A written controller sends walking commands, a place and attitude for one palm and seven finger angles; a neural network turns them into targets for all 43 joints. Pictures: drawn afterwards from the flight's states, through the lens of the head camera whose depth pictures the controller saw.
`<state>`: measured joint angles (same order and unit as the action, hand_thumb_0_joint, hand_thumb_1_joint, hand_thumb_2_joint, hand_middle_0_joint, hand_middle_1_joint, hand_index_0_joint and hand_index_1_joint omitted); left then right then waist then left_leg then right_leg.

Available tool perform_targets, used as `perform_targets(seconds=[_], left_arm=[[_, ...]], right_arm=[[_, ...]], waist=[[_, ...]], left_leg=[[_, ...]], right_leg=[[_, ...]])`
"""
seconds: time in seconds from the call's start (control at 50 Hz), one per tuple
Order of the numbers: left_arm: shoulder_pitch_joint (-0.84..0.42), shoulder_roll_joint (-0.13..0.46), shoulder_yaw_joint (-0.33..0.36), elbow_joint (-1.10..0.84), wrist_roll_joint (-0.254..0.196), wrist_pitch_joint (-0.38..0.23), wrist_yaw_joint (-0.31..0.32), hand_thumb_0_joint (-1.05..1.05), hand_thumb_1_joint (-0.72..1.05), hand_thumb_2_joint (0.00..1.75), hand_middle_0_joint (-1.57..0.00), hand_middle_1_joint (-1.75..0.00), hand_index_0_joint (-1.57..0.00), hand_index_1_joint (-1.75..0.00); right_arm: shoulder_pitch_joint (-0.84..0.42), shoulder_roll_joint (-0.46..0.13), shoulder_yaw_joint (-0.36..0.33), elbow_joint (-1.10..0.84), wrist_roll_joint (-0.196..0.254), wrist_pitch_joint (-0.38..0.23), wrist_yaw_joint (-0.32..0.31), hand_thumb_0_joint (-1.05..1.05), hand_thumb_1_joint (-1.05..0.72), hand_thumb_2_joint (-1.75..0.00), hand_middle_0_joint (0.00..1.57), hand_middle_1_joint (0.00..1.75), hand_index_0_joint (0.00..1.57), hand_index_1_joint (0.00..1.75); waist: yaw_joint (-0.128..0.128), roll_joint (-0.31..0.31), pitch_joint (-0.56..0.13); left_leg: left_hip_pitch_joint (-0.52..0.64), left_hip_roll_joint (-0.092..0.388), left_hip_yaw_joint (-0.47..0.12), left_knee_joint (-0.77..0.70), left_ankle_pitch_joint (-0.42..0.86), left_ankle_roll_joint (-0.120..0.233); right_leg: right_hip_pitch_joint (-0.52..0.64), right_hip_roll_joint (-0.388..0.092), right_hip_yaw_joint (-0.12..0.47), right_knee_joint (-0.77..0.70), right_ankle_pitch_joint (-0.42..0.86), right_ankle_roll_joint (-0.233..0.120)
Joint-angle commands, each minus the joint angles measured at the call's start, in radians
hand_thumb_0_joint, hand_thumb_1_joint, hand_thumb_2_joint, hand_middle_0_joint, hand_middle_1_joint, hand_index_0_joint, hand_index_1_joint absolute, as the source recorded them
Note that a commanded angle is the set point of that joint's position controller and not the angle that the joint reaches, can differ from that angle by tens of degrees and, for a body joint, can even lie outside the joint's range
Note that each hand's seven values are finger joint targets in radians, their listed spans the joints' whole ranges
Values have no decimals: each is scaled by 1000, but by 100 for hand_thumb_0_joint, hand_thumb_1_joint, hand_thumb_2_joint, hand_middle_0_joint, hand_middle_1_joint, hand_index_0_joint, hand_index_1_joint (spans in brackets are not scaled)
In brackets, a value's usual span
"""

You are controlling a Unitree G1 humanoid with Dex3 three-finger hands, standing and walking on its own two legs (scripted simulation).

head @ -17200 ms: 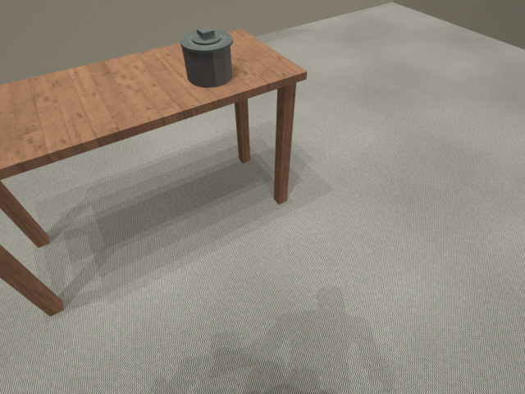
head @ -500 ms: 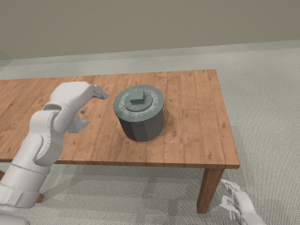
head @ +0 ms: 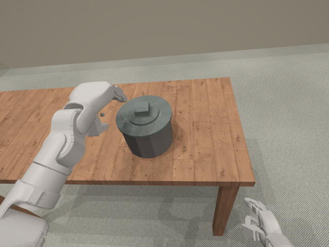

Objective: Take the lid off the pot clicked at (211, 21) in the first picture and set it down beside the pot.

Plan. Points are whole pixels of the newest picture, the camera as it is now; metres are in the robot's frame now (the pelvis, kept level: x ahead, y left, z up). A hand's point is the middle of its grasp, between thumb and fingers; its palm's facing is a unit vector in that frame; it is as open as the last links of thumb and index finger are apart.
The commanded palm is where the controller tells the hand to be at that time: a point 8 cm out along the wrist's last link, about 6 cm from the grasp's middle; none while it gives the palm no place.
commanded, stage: move the open hand above the knob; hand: left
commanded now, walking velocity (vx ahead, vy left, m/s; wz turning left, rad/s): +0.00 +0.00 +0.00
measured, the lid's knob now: (142, 108) +0.46 +0.10 +0.09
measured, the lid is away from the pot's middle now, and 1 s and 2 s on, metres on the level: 0.00 0.00 0.00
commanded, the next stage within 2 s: lower the open fingers around the knob in 1.66 s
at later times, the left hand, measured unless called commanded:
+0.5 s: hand (127, 100) +0.42 +0.12 +0.16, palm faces -0.16 -0.04 -0.99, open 10.0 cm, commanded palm +0.40 +0.12 +0.22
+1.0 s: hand (131, 95) +0.44 +0.11 +0.15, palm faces -0.20 -0.05 -0.98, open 10.0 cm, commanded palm +0.42 +0.12 +0.22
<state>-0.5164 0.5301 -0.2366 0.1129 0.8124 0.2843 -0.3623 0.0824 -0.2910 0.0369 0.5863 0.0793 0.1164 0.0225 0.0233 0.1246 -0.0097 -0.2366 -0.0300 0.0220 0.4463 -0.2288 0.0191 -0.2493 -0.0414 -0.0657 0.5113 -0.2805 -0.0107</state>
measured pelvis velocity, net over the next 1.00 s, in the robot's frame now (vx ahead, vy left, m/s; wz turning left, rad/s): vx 0.01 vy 0.01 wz -0.02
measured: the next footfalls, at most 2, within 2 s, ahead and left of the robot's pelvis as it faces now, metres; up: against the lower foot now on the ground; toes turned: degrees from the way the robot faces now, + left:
none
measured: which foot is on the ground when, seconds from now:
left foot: down 0.00-1.00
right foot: down 0.00-1.00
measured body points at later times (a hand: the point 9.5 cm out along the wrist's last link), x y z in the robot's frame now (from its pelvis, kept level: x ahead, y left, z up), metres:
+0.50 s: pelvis +0.00 +0.00 +0.00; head +0.01 -0.06 +0.45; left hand +0.42 +0.12 +0.21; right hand +0.18 -0.23 -0.12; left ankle +0.00 +0.11 -0.74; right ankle -0.01 -0.11 -0.74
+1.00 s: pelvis +0.01 +0.01 +0.00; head +0.02 -0.04 +0.45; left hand +0.45 +0.11 +0.21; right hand +0.17 -0.24 -0.12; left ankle +0.00 +0.11 -0.74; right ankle -0.01 -0.11 -0.74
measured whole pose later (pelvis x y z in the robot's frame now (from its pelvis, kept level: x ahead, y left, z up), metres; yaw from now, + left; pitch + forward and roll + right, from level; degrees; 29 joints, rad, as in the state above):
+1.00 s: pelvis +0.01 +0.01 +0.00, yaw -1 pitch +3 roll +1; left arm -0.83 0.37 -0.34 0.50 0.85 0.36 -0.32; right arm 0.14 -0.28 0.03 0.64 0.08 0.13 0.01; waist -0.02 0.10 -0.04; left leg -0.25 -0.03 0.04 0.44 -0.24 0.03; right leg -0.28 -0.04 -0.04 0.50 -0.28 0.00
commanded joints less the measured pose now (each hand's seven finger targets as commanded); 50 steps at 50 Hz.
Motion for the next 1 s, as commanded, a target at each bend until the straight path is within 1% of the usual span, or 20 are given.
perform_targets(seconds=[0.0,0.06,0.08,0.1,0.18,0.2,0.24,0.28,0.3,0.42,0.5,0.52,0.62,0.66,0.7,0.76,0.8,0.86,0.9,0.98], left_arm=[[-440,182,120,-139,25,4,36,0,-30,144,-84,-8,-84,-8],[-493,185,112,-110,35,12,42,0,-30,144,-84,-8,-84,-8],[-507,223,154,-137,32,11,48,0,-30,144,-84,-8,-84,-8],[-502,167,102,-95,35,15,43,0,-30,144,-84,-8,-84,-8],[-550,186,125,-54,38,25,57,0,-30,144,-84,-8,-84,-8],[-555,131,73,-21,41,30,52,0,-30,144,-84,-8,-84,-8],[-599,140,76,15,49,35,61,0,-30,144,-84,-8,-84,-8],[-618,134,80,-14,44,37,67,0,-30,144,-84,-8,-84,-8],[-645,83,28,-24,48,38,63,0,-30,144,-84,-8,-84,-8],[-670,142,91,102,60,57,84,0,-30,144,-84,-8,-84,-8],[-744,21,-14,140,56,72,84,0,-30,144,-84,-8,-84,-8],[-759,73,31,160,61,76,90,0,-30,144,-84,-8,-84,-8],[-838,48,9,242,69,89,93,0,-30,144,-84,-8,-84,-8],[-834,31,1,248,70,90,89,0,-30,144,-84,-8,-84,-8],[-807,67,39,239,64,84,86,0,-30,144,-84,-8,-84,-8],[-796,37,12,305,75,87,80,0,-30,144,-84,-8,-84,-8],[-816,86,52,240,69,75,80,0,-30,144,-84,-8,-84,-8],[-812,27,-2,201,70,70,72,0,-30,144,-84,-8,-84,-8],[-777,83,59,229,62,71,78,0,-30,144,-84,-8,-84,-8],[-795,-11,-25,194,57,80,77,0,-30,144,-84,-8,-84,-8]], right_arm=[[-144,-70,-23,-163,7,-44,1,0,-90,-90,20,30,20,30],[-147,-71,-25,-156,9,-42,-3,0,-90,-90,20,30,20,30],[-146,-78,-32,-159,9,-44,0,0,-90,-90,20,30,20,30],[-147,-67,-23,-159,8,-45,-1,0,-90,-90,20,30,20,30],[-135,-79,-31,-146,10,-41,-1,0,-90,-90,20,30,20,30],[-136,-68,-23,-145,10,-39,-2,0,-90,-90,20,30,20,30],[-126,-75,-25,-132,11,-36,-5,0,-90,-90,20,30,20,30],[-131,-75,-32,-142,10,-36,-1,0,-90,-90,20,30,20,30],[-131,-64,-28,-141,10,-36,1,0,-90,-90,20,30,20,30],[-103,-75,-27,-116,8,-34,-6,0,-90,-90,20,30,20,30],[-101,-65,-30,-113,11,-26,-3,0,-90,-90,20,30,20,30],[-88,-73,-33,-104,10,-25,-6,0,-90,-90,20,30,20,30],[-72,-71,-30,-87,7,-29,-14,0,-90,-90,20,30,20,30],[-67,-72,-31,-89,9,-31,-12,0,-90,-90,20,30,20,30],[-71,-74,-32,-99,3,-33,-10,0,-90,-90,20,30,20,30],[-63,-72,-29,-96,9,-32,-14,0,-90,-90,20,30,20,30],[-69,-75,-32,-107,5,-34,-15,0,-90,-90,20,30,20,30],[-72,-64,-38,-115,8,-37,-8,0,-90,-90,20,30,20,30],[-63,-75,-35,-104,6,-33,-9,0,-90,-90,20,30,20,30],[-84,-68,-38,-112,12,-27,-3,0,-90,-90,20,30,20,30]], waist=[[-6,-149,-335],[-11,-140,-323],[-8,-135,-348],[-9,-144,-349],[-14,-161,-340],[-15,-169,-336],[-20,-160,-313],[-18,-146,-357],[-23,-149,-386],[-17,-193,-364],[-39,-174,-361],[-35,-180,-374],[-48,-193,-376],[-42,-185,-391],[-30,-185,-438],[-38,-215,-373],[-30,-197,-418],[-40,-188,-425],[-32,-204,-407],[-46,-178,-377]], left_leg=[[108,-16,-13,-17,264,38],[106,-13,-16,-21,242,35],[112,-9,-21,-13,249,38],[110,-14,-15,-17,263,38],[106,-6,-21,-14,251,37],[100,-11,-14,-22,243,38],[93,-8,-18,-27,231,35],[112,-6,-22,-15,248,39],[128,-10,-17,-16,271,40],[88,-7,-11,-17,264,41],[103,-7,-10,-18,256,42],[102,-4,-11,-18,247,42],[94,-7,-13,-20,254,45],[104,-8,-15,-20,275,44],[106,-12,-13,-15,300,48],[78,-10,-7,-21,276,48],[97,-11,-5,-20,298,53],[128,-8,-14,-8,346,55],[109,-5,-12,-16,331,52],[118,-4,-18,-14,321,51]], right_leg=[[127,16,33,-46,338,-9],[107,15,34,-48,315,-9],[122,16,40,-41,324,-15],[123,18,33,-36,329,-11],[110,17,35,-38,325,-15],[108,18,30,-38,311,-10],[90,18,26,-42,301,-12],[103,18,35,-36,314,-17],[112,18,29,-28,333,-14],[127,15,36,-32,367,-10],[90,19,30,-32,346,-13],[98,19,31,-35,342,-13],[99,20,33,-35,367,-12],[103,18,30,-29,386,-14],[152,15,40,-25,430,-12],[125,15,35,-35,417,-9],[158,12,45,-35,444,-10],[137,16,36,-28,467,-13],[146,17,35,-33,460,-13],[98,20,26,-40,421,-18]])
